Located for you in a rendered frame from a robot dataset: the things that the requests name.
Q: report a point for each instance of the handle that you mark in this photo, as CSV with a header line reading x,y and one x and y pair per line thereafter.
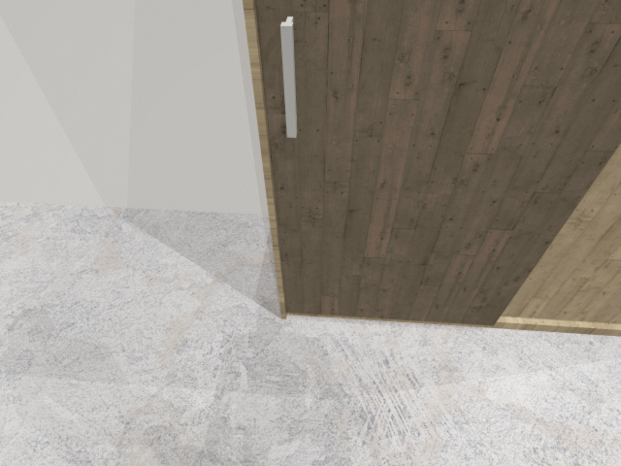
x,y
288,66

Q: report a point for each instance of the wardrobe door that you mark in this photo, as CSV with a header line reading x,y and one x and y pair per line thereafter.
x,y
441,147
579,275

